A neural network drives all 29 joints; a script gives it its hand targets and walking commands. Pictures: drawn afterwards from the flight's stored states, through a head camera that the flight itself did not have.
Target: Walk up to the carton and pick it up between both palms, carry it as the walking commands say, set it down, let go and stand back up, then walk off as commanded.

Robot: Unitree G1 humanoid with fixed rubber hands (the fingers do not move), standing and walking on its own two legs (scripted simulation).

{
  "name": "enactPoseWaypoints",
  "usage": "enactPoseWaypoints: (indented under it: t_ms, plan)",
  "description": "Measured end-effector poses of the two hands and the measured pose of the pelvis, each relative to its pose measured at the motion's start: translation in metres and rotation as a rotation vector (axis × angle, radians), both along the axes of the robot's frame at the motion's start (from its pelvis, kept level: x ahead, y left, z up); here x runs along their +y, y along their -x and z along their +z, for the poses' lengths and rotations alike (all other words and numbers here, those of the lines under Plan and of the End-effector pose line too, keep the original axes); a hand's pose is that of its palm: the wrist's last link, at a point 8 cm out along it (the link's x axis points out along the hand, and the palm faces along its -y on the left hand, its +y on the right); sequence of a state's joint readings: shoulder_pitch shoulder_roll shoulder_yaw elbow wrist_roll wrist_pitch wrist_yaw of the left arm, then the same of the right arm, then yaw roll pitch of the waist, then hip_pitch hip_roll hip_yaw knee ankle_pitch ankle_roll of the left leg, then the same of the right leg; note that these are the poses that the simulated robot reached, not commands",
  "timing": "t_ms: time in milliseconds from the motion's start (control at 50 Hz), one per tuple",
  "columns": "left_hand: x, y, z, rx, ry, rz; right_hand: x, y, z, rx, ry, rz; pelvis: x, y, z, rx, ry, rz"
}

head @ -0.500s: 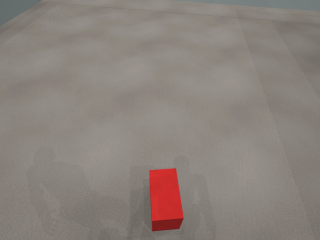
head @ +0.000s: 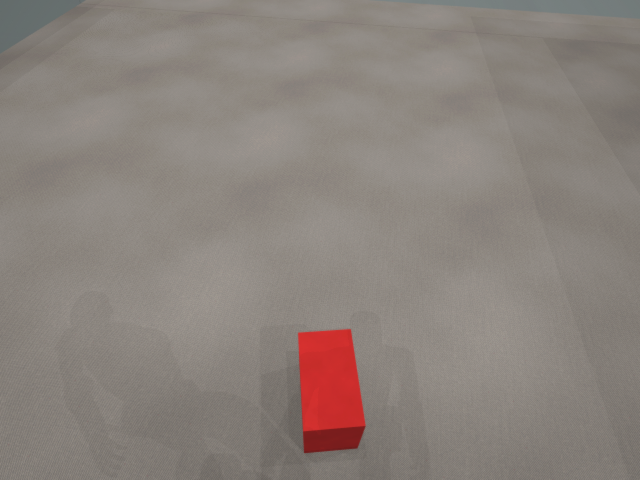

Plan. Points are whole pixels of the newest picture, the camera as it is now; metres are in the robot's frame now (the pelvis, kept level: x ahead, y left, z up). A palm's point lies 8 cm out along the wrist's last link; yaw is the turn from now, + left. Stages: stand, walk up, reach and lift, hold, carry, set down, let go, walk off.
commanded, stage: walk off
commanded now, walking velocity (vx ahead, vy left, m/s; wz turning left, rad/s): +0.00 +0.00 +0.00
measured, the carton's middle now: (327, 390) +0.46 -0.02 -0.66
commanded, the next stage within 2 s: none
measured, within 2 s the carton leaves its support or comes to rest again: rests again in 1.66 s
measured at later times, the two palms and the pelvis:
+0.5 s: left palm out of the picture +0.08 +0.36 -0.14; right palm out of the picture +0.08 -0.14 -0.14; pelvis +0.06 +0.10 -0.01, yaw +0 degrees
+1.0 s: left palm (108, 298) +0.42 +0.40 -0.14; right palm (388, 339) +0.36 -0.10 -0.14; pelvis +0.39 +0.14 -0.01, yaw +1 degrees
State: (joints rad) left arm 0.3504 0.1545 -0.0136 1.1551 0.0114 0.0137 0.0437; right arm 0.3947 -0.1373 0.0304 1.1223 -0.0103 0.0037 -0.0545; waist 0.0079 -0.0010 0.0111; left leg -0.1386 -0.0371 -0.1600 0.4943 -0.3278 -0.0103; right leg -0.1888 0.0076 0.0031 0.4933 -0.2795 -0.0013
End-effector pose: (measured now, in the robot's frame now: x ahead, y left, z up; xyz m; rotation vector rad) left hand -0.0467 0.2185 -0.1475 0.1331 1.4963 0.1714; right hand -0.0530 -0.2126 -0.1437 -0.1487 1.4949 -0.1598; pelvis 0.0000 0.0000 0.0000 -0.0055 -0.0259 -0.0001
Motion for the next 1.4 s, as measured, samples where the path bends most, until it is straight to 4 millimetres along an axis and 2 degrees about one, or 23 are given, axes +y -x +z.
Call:
enactPoseWaypoints:
  t_ms: [180, 220, 300, 360, 400, 440, 500, 580, 660, 800, 860, 880, 920, 960, 1020, 1080, 1120, 1160, 1220, 1260, 1280, 1340, 1400]
  plan:
    - [0.005, 0.01, 0.0, -0.028, -0.006, 0.056, -0.002, 0.005, -0.001, 0.04, -0.002, 0.032, 0.004, -0.001, -0.002, 0.012, -0.003, 0.02]
    - [0.013, 0.022, 0.004, -0.013, -0.013, 0.091, -0.003, -0.016, 0.002, 0.004, 0.0, 0.063, 0.011, -0.004, 0.001, 0.026, -0.01, 0.023]
    - [0.04, 0.036, 0.013, 0.03, -0.038, 0.121, 0.004, -0.086, 0.013, -0.175, 0.005, 0.082, 0.032, -0.015, 0.005, 0.049, -0.023, 0.023]
    - [0.073, 0.021, 0.012, 0.029, -0.066, 0.122, 0.019, -0.133, 0.021, -0.279, 0.02, 0.092, 0.053, -0.028, 0.003, 0.061, -0.027, 0.025]
    - [0.1, 0.001, 0.004, 0.012, -0.085, 0.103, 0.031, -0.152, 0.017, -0.32, 0.036, 0.097, 0.07, -0.037, -0.006, 0.064, -0.025, 0.023]
    - [0.124, -0.034, -0.001, -0.032, -0.098, 0.055, 0.046, -0.154, 0.01, -0.33, 0.041, 0.074, 0.085, -0.045, -0.012, 0.067, -0.028, 0.012]
    - [0.143, -0.124, 0.006, -0.203, -0.088, -0.031, 0.073, -0.134, 0.003, -0.262, 0.014, 0.026, 0.103, -0.063, -0.01, 0.079, -0.026, 0.004]
    - [0.149, -0.25, 0.03, -0.427, -0.057, -0.147, 0.108, -0.112, 0.006, -0.165, -0.021, -0.042, 0.118, -0.099, -0.002, 0.086, -0.024, -0.001]
    - [0.145, -0.358, 0.05, -0.558, -0.03, -0.211, 0.136, -0.103, 0.011, -0.061, -0.049, -0.113, 0.127, -0.144, 0.002, 0.084, -0.018, -0.003]
    - [0.119, -0.52, 0.053, -0.691, 0.036, -0.276, 0.17, -0.119, 0.021, 0.164, -0.068, -0.192, 0.133, -0.237, -0.01, 0.092, 0.023, -0.002]
    - [0.113, -0.562, 0.041, -0.708, 0.027, -0.26, 0.168, -0.145, 0.022, 0.254, -0.062, -0.209, 0.129, -0.285, -0.019, 0.083, 0.021, 0.001]
    - [0.119, -0.565, 0.036, -0.691, 0.006, -0.244, 0.163, -0.164, 0.02, 0.258, -0.059, -0.194, 0.128, -0.3, -0.021, 0.078, 0.019, 0.006]
    - [0.141, -0.547, 0.024, -0.587, -0.041, -0.181, 0.145, -0.226, 0.013, 0.182, -0.041, -0.141, 0.13, -0.331, -0.018, 0.066, 0.015, 0.012]
    - [0.166, -0.51, 0.014, -0.423, -0.081, -0.118, 0.124, -0.314, 0.006, 0.032, -0.011, -0.079, 0.133, -0.362, -0.013, 0.056, 0.012, 0.013]
    - [0.19, -0.45, 0.012, -0.174, -0.114, -0.029, 0.108, -0.463, 0.007, -0.214, 0.014, 0.033, 0.142, -0.411, -0.007, 0.048, 0.009, 0.012]
    - [0.198, -0.415, 0.022, 0.012, -0.114, 0.049, 0.12, -0.608, 0.02, -0.432, -0.001, 0.134, 0.156, -0.462, -0.006, 0.046, 0.004, 0.009]
    - [0.2, -0.414, 0.027, 0.085, -0.106, 0.095, 0.143, -0.693, 0.03, -0.546, -0.041, 0.196, 0.167, -0.498, -0.007, 0.048, -0.005, 0.005]
    - [0.204, -0.43, 0.03, 0.126, -0.1, 0.136, 0.172, -0.769, 0.034, -0.625, -0.087, 0.25, 0.181, -0.535, -0.011, 0.051, -0.017, -0.001]
    - [0.223, -0.475, 0.026, 0.168, -0.106, 0.168, 0.215, -0.866, 0.029, -0.691, -0.115, 0.311, 0.206, -0.594, -0.023, 0.06, -0.043, -0.009]
    - [0.246, -0.518, 0.018, 0.195, -0.115, 0.157, 0.234, -0.911, 0.019, -0.702, -0.104, 0.298, 0.228, -0.638, -0.033, 0.057, -0.036, -0.007]
    - [0.26, -0.546, 0.013, 0.191, -0.119, 0.143, 0.239, -0.922, 0.011, -0.678, -0.084, 0.277, 0.239, -0.66, -0.037, 0.056, -0.029, 0.004]
    - [0.3, -0.672, 0.007, 0.02, -0.126, 0.085, 0.239, -0.911, -0.004, -0.499, -0.015, 0.207, 0.263, -0.709, -0.027, 0.081, -0.006, -0.006]
    - [0.332, -0.829, 0.018, -0.244, -0.135, -0.051, 0.232, -0.857, -0.001, -0.263, 0.057, 0.109, 0.282, -0.749, -0.01, 0.095, 0.01, -0.001]
